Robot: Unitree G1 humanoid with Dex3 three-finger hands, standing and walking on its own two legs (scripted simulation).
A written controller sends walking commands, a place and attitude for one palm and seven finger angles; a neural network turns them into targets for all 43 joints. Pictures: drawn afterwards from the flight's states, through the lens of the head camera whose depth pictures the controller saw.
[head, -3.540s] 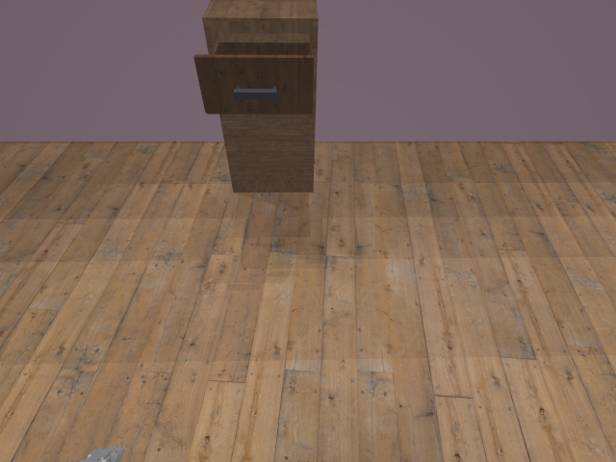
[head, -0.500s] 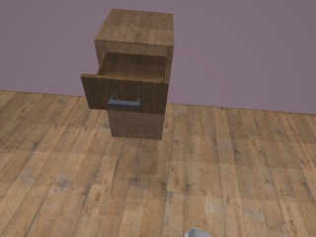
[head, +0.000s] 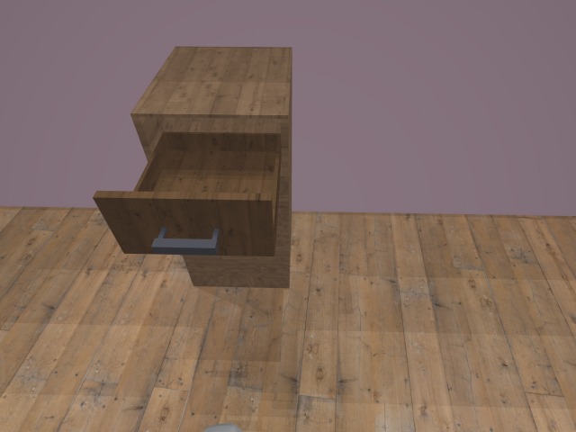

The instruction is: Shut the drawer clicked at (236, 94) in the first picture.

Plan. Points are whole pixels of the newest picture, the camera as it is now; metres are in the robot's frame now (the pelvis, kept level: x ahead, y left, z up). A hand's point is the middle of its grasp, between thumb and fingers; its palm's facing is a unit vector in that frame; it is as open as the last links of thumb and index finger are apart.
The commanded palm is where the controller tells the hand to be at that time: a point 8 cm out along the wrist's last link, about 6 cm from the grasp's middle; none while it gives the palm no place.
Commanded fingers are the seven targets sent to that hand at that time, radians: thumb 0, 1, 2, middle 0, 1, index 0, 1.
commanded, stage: take the last steps up to it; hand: left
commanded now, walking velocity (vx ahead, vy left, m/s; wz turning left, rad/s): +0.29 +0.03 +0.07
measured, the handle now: (187, 239) +0.50 +0.24 -0.08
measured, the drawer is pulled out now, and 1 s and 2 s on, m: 0.30 0.30 0.30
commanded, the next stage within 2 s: come to a stop and stand still in 0.46 s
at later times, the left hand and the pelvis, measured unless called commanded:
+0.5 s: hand out of the picture +0.13 +0.24 -0.18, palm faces +0.08 -0.98 -0.16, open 7.4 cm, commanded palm none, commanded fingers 0.00 0.90 0.90 -0.20 -0.30 -0.20 -0.30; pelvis +0.13 +0.07 +0.00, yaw +0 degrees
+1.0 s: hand (178, 388) +0.24 +0.21 -0.17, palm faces +0.09 -0.97 -0.22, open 7.3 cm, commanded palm none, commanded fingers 0.00 0.90 0.90 -0.20 -0.30 -0.20 -0.30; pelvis +0.15 +0.03 -0.01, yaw +2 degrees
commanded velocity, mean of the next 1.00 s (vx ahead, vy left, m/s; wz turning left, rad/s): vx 0.05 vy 0.03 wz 0.00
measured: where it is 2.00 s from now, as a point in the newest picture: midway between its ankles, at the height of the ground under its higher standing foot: outside the picture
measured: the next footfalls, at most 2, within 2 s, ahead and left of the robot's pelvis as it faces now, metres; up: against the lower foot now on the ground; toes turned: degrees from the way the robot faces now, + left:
left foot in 0.24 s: +0.17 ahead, +0.15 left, +0.00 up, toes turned +10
right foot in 0.70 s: +0.28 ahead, -0.07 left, +0.00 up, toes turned -5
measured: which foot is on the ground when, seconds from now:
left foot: up 0.00-0.22, down 0.24-0.76, up 0.78-1.00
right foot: down 0.00-0.26, up 0.28-0.68, down 0.70-1.00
